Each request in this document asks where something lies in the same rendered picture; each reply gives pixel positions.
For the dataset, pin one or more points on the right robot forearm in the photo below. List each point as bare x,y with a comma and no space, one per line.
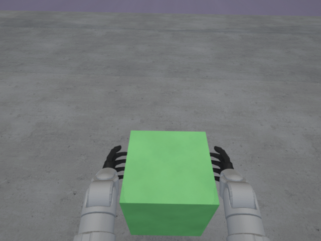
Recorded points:
242,213

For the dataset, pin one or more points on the left robot hand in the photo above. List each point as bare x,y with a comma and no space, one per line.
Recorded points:
111,163

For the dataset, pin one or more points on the left robot forearm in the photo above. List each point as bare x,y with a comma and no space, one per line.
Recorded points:
99,208

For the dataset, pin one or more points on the right robot hand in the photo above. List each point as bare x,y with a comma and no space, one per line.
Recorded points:
224,162

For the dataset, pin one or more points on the carton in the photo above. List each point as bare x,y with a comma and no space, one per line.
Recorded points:
168,184

